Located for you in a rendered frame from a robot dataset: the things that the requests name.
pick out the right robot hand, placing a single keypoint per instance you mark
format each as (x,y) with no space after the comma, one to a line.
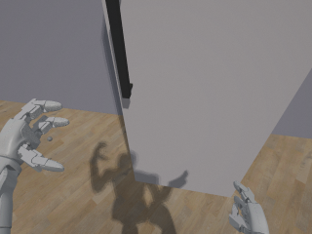
(252,220)

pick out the left robot hand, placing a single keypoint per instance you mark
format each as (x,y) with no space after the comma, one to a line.
(16,133)

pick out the handle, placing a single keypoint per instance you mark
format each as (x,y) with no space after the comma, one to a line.
(117,34)

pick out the left robot forearm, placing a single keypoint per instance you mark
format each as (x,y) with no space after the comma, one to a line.
(9,172)

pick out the fridge door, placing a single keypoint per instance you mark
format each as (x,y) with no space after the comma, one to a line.
(211,80)

